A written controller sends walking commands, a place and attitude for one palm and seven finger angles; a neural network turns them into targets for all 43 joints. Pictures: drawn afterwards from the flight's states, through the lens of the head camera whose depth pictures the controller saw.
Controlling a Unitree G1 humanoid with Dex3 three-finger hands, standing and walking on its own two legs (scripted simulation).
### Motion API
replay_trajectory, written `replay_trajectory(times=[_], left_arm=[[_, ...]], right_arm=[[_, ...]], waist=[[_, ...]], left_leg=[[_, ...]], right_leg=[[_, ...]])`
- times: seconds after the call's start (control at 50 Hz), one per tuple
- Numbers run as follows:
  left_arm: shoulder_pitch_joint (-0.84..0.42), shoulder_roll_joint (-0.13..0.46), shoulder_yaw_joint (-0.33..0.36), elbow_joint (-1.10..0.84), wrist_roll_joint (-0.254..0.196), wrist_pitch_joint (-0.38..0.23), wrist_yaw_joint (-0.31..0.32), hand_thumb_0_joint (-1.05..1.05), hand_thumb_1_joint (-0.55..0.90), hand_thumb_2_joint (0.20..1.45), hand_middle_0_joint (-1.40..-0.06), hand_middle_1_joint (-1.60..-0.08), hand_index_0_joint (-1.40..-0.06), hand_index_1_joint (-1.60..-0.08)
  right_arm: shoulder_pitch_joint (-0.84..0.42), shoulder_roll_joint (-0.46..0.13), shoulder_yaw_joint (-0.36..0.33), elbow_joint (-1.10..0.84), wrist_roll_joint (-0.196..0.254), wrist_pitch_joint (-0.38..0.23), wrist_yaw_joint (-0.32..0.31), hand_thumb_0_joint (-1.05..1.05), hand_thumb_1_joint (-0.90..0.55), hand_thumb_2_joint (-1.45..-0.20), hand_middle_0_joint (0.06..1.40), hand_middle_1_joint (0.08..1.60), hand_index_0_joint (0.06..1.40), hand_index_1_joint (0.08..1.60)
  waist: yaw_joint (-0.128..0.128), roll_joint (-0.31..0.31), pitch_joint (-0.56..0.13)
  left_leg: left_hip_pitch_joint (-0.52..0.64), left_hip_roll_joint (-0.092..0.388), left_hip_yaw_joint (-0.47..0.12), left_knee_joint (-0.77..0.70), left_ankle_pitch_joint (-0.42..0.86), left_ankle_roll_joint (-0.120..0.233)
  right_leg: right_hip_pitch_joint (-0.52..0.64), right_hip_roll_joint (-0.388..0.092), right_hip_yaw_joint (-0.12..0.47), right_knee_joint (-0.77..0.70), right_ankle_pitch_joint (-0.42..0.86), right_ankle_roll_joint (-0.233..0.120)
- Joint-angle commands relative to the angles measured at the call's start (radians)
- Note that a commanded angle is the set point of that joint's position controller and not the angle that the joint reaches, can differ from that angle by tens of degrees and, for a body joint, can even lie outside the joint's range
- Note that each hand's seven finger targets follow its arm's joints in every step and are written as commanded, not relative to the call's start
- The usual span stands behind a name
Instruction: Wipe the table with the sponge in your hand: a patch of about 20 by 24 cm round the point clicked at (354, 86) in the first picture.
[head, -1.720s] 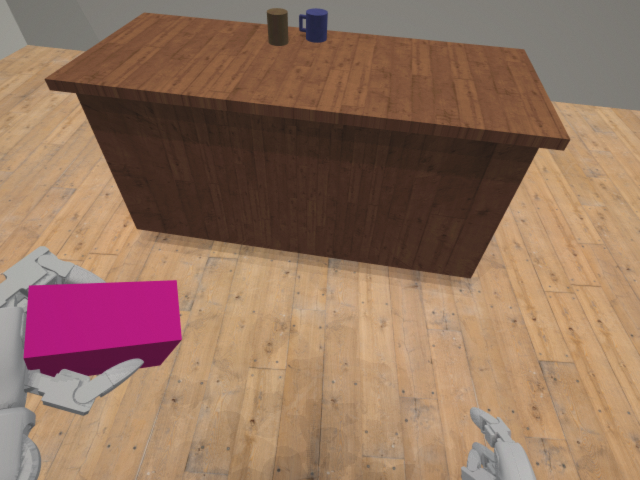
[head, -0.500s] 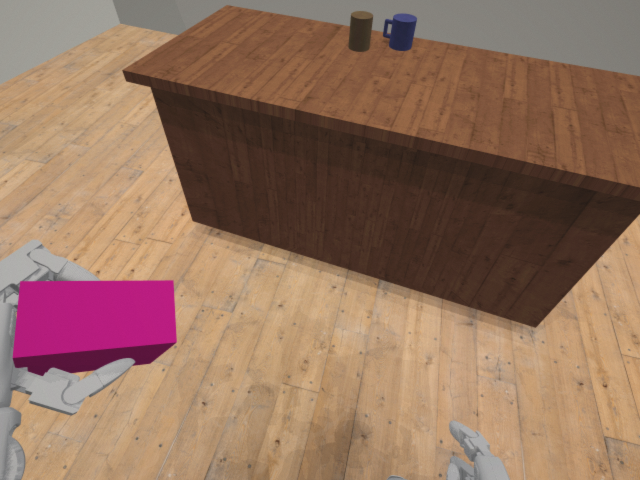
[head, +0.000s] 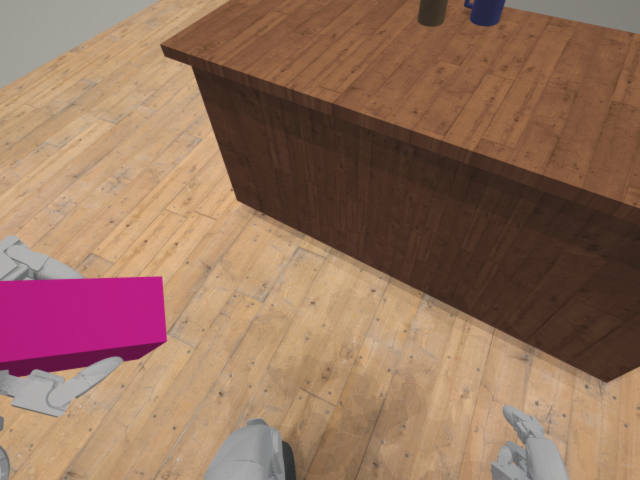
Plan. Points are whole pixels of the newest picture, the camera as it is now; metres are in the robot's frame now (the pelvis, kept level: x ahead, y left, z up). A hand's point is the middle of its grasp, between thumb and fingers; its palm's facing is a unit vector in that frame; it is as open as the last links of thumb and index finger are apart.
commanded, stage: walk to a spot facing it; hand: left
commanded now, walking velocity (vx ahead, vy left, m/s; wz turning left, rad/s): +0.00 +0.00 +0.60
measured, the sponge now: (104, 325) +0.23 +0.20 +0.15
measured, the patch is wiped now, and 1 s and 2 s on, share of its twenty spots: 0.00 0.00 0.00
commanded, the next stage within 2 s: none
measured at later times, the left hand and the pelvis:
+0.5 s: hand (60, 330) +0.21 +0.22 +0.18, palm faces +0.61 -0.62 -0.49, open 10.0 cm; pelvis +0.09 -0.07 -0.01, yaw +16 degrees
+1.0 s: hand out of the picture +0.09 +0.19 +0.16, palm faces +0.80 -0.46 -0.38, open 10.0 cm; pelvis +0.05 -0.13 -0.01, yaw +33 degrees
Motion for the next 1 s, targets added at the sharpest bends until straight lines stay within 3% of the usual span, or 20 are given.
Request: replay_trajectory(times=[0.0,0.06,0.08,0.1,0.12,0.14,0.26,0.34,0.46,0.48,0.5,0.52,0.58,0.66,0.8,0.88,0.9,0.92,0.94,0.98], left_arm=[[-0.038,0.198,0.157,-0.242,-0.019,-0.054,0.064,0.0,0.1,1.3,-1.2,-1.6,-1.2,-1.6],[-0.08,0.189,0.119,-0.251,-0.037,-0.052,0.066,0.0,0.1,1.3,-1.2,-1.6,-1.2,-1.6],[-0.111,0.203,0.131,-0.301,-0.047,-0.065,0.064,0.0,0.1,1.3,-1.2,-1.6,-1.2,-1.6],[-0.125,0.214,0.143,-0.328,-0.053,-0.072,0.057,0.0,0.1,1.3,-1.2,-1.6,-1.2,-1.6],[-0.171,0.255,0.153,-0.313,-0.022,-0.067,0.045,0.0,0.1,1.3,-1.2,-1.6,-1.2,-1.6],[-0.179,0.205,0.113,-0.209,-0.023,-0.042,0.017,0.0,0.1,1.3,-1.2,-1.6,-1.2,-1.6],[0.1,0.228,0.218,-0.36,-0.062,-0.043,0.007,0.0,0.1,1.3,-1.2,-1.6,-1.2,-1.6],[0.088,0.15,0.158,-0.328,-0.075,-0.039,-0.001,0.0,0.1,1.3,-1.2,-1.6,-1.2,-1.6],[-0.13,0.102,0.07,-0.244,-0.046,-0.013,-0.003,0.0,0.1,1.3,-1.2,-1.6,-1.2,-1.6],[-0.171,0.109,0.059,-0.229,-0.033,-0.008,0.0,0.0,0.1,1.3,-1.2,-1.6,-1.2,-1.6],[-0.192,0.18,0.085,-0.202,-0.019,0.006,0.012,0.0,0.1,1.3,-1.2,-1.6,-1.2,-1.6],[-0.233,0.228,0.112,-0.192,-0.029,0.02,0.026,0.0,0.1,1.3,-1.2,-1.6,-1.2,-1.6],[-0.197,0.171,0.069,-0.192,-0.022,0.022,0.016,0.0,0.1,1.3,-1.2,-1.6,-1.2,-1.6],[-0.114,0.202,0.124,-0.202,-0.032,-0.011,0.015,0.0,0.1,1.3,-1.2,-1.6,-1.2,-1.6],[-0.021,0.159,0.135,-0.202,-0.039,-0.019,0.042,0.0,0.1,1.3,-1.2,-1.6,-1.2,-1.6],[-0.062,0.13,0.086,-0.227,-0.043,-0.019,0.038,0.0,0.1,1.3,-1.2,-1.6,-1.2,-1.6],[-0.086,0.137,0.081,-0.257,-0.046,-0.029,0.037,0.0,0.1,1.3,-1.2,-1.6,-1.2,-1.6],[-0.097,0.137,0.064,-0.302,-0.052,-0.044,0.03,0.0,0.1,1.3,-1.2,-1.6,-1.2,-1.6],[-0.112,0.159,0.067,-0.317,-0.031,-0.062,0.019,0.0,0.1,1.3,-1.2,-1.6,-1.2,-1.6],[-0.166,0.178,0.064,-0.348,0.009,-0.069,-0.005,0.0,0.1,1.3,-1.2,-1.6,-1.2,-1.6]], right_arm=[[-0.044,-0.017,0.005,-0.176,0.003,-0.06,-0.014,0.0,-0.9,-0.9,0.2,0.3,0.2,0.3],[-0.031,-0.02,0.007,-0.179,0.008,-0.064,-0.027,0.0,-0.9,-0.9,0.2,0.3,0.2,0.3],[-0.026,-0.028,0.007,-0.177,0.0,-0.069,-0.023,0.0,-0.9,-0.9,0.2,0.3,0.2,0.3],[-0.023,-0.058,0.005,-0.18,0.002,-0.079,-0.01,0.0,-0.9,-0.9,0.2,0.3,0.2,0.3],[-0.02,-0.05,0.014,-0.162,0.006,-0.092,0.017,0.0,-0.9,-0.9,0.2,0.3,0.2,0.3],[-0.042,-0.09,-0.003,-0.143,0.014,-0.095,0.039,0.0,-0.9,-0.9,0.2,0.3,0.2,0.3],[-0.071,-0.07,-0.016,-0.153,0.018,-0.082,0.046,0.0,-0.9,-0.9,0.2,0.3,0.2,0.3],[-0.035,-0.062,-0.006,-0.143,0.023,-0.115,0.041,0.0,-0.9,-0.9,0.2,0.3,0.2,0.3],[-0.045,-0.055,0.005,-0.124,0.026,-0.16,0.012,0.0,-0.9,-0.9,0.2,0.3,0.2,0.3],[-0.054,-0.037,0.014,-0.124,0.029,-0.16,0.008,0.0,-0.9,-0.9,0.2,0.3,0.2,0.3],[-0.064,-0.012,0.018,-0.133,0.028,-0.154,0.003,0.0,-0.9,-0.9,0.2,0.3,0.2,0.3],[-0.092,-0.044,0.013,-0.126,0.018,-0.16,-0.012,0.0,-0.9,-0.9,0.2,0.3,0.2,0.3],[-0.113,-0.038,0.007,-0.102,0.005,-0.126,-0.009,0.0,-0.9,-0.9,0.2,0.3,0.2,0.3],[-0.151,-0.029,0.008,-0.129,0.009,-0.082,-0.031,0.0,-0.9,-0.9,0.2,0.3,0.2,0.3],[-0.093,-0.034,0.008,-0.175,-0.012,-0.071,-0.028,0.0,-0.9,-0.9,0.2,0.3,0.2,0.3],[-0.044,-0.039,0.007,-0.176,-0.009,-0.054,-0.022,0.0,-0.9,-0.9,0.2,0.3,0.2,0.3],[-0.038,-0.061,0.002,-0.176,-0.01,-0.057,-0.023,0.0,-0.9,-0.9,0.2,0.3,0.2,0.3],[-0.053,-0.09,-0.001,-0.186,-0.011,-0.075,-0.019,0.0,-0.9,-0.9,0.2,0.3,0.2,0.3],[-0.032,-0.083,0.0,-0.171,-0.009,-0.092,-0.002,0.0,-0.9,-0.9,0.2,0.3,0.2,0.3],[-0.084,-0.063,0.014,-0.142,-0.019,-0.116,0.017,0.0,-0.9,-0.9,0.2,0.3,0.2,0.3]], waist=[[0.031,-0.165,-0.252],[-0.036,-0.078,-0.338],[-0.043,0.047,-0.411],[-0.009,0.238,-0.436],[-0.03,0.154,-0.374],[-0.036,0.061,-0.274],[0.014,0.253,-0.278],[-0.009,0.316,-0.246],[0.007,0.247,-0.242],[0.013,0.117,-0.235],[0.003,-0.196,-0.202],[0.022,-0.231,-0.204],[-0.002,-0.153,-0.182],[0.004,-0.125,-0.185],[0.041,-0.153,-0.271],[-0.014,-0.077,-0.309],[-0.026,0.027,-0.314],[-0.018,0.259,-0.273],[-0.003,0.351,-0.245],[-0.004,0.251,-0.191]], left_leg=[[0.112,-0.094,0.119,-0.202,0.013,0.014],[0.456,-0.128,0.078,-0.403,0.153,0.052],[0.681,0.041,-0.166,-0.413,0.52,0.15],[0.823,0.36,-0.634,-0.364,1.125,0.324],[0.816,0.39,-0.7,-0.369,1.154,0.355],[0.712,0.334,-0.588,-0.407,0.984,0.284],[0.315,0.145,-0.323,-0.499,0.398,0.175],[0.289,0.145,-0.324,-0.506,0.336,0.163],[0.317,0.099,-0.354,-0.323,0.261,0.119],[0.239,0.037,-0.315,-0.218,0.111,0.077],[0.039,-0.089,-0.186,0.037,-0.24,0.009],[0.002,-0.11,-0.22,0.295,-0.35,-0.005],[0.015,-0.048,-0.234,0.493,-0.178,-0.04],[0.073,-0.026,-0.169,0.264,-0.156,-0.046],[0.169,-0.027,-0.095,-0.137,-0.24,-0.009],[0.366,-0.058,-0.085,-0.409,-0.024,0.015],[0.437,0.011,-0.183,-0.46,0.126,0.057],[0.535,0.215,-0.472,-0.492,0.531,0.165],[0.605,0.34,-0.633,-0.473,0.861,0.254],[0.524,0.316,-0.616,-0.456,0.738,0.265]], right_leg=[[0.183,-0.236,0.085,0.09,1.167,0.062],[0.005,-0.221,0.07,0.46,1.087,0.105],[-0.186,-0.12,0.088,0.712,0.58,0.141],[-0.47,0.028,0.199,0.906,-0.262,0.167],[-0.566,0.039,0.321,0.96,-0.364,0.137],[-0.596,0.018,0.322,0.927,-0.275,0.13],[-0.351,0.015,0.275,0.631,0.027,0.154],[-0.276,0.052,0.226,0.408,0.024,0.175],[-0.115,0.089,0.217,-0.001,0.096,0.179],[-0.032,-0.007,0.287,-0.152,0.249,0.153],[0.046,-0.258,0.555,-0.185,0.498,0.057],[-0.03,-0.38,0.633,-0.159,0.684,-0.004],[-0.09,-0.301,0.441,-0.132,0.526,-0.02],[-0.036,-0.24,0.243,-0.12,0.575,-0.011],[0.078,-0.302,0.305,-0.063,0.657,-0.055],[-0.01,-0.253,0.242,0.121,0.563,0.037],[-0.093,-0.189,0.194,0.267,0.475,0.082],[-0.336,-0.057,0.175,0.439,0.096,0.148],[-0.51,0.006,0.239,0.574,-0.259,0.151],[-0.555,-0.027,0.329,0.678,-0.195,0.142]])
